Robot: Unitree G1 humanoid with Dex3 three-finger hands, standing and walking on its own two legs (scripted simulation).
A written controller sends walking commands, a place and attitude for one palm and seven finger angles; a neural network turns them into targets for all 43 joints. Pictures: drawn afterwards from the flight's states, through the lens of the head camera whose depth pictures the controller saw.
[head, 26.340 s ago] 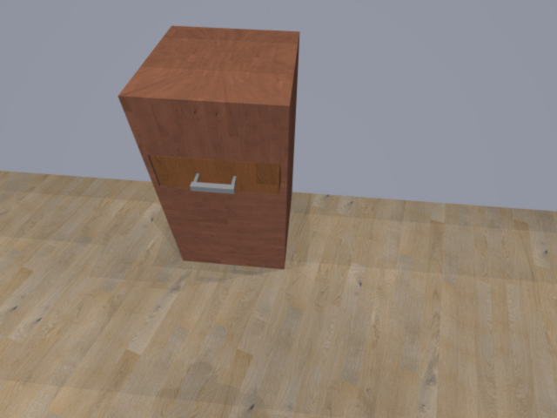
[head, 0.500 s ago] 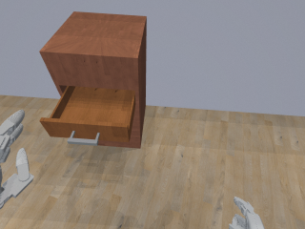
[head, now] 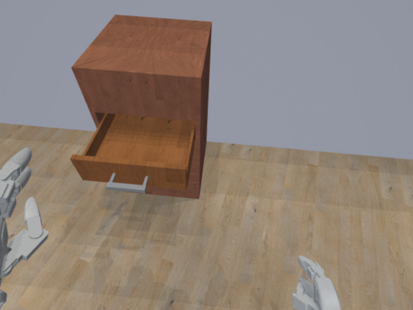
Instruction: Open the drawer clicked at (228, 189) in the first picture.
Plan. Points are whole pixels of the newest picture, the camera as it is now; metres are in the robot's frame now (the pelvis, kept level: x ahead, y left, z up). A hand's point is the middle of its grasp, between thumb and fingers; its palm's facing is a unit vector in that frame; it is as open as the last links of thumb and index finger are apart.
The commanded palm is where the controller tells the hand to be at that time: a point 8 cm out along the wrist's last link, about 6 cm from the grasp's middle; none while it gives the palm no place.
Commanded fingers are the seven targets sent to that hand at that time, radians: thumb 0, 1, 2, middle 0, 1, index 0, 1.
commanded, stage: let the arm hang, fingers relaxed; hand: left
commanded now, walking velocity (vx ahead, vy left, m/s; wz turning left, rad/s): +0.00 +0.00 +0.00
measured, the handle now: (128, 182) +0.53 +0.29 -0.25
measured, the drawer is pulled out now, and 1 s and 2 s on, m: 0.23 0.23 0.23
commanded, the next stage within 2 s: look to check the result in 1.10 s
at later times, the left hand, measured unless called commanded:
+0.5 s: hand out of the picture -0.07 +0.18 -0.18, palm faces +0.04 -0.98 -0.19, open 7.1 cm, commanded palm none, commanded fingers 0.00 0.90 0.90 -0.20 -0.30 -0.20 -0.30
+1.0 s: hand out of the picture -0.03 +0.15 -0.18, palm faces +0.05 -0.99 -0.15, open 7.3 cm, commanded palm none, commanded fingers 0.00 0.90 0.90 -0.20 -0.30 -0.20 -0.30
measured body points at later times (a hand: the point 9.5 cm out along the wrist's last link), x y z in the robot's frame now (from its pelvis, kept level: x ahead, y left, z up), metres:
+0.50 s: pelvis -0.01 +0.01 +0.00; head +0.02 +0.02 +0.45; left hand -0.07 +0.24 -0.16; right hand -0.04 -0.22 -0.15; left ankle +0.01 +0.11 -0.74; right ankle -0.02 -0.09 -0.74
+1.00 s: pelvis -0.01 +0.00 +0.00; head -0.01 +0.00 +0.45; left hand -0.03 +0.20 -0.17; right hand -0.05 -0.19 -0.17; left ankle +0.01 +0.11 -0.74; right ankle -0.02 -0.09 -0.74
